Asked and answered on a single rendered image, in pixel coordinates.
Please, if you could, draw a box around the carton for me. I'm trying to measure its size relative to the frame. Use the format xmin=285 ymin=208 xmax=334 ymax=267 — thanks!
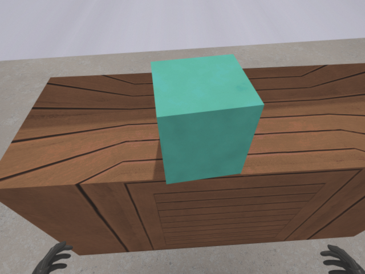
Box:
xmin=151 ymin=54 xmax=264 ymax=184

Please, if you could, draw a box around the left robot hand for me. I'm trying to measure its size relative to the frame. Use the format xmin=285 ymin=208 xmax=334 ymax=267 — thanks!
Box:
xmin=32 ymin=241 xmax=73 ymax=274

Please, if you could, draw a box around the pedestal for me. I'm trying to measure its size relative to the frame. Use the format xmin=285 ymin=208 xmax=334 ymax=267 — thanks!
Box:
xmin=0 ymin=63 xmax=365 ymax=256

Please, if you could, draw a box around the right robot hand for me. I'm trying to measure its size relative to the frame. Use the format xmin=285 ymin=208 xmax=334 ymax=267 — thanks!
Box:
xmin=320 ymin=244 xmax=365 ymax=274

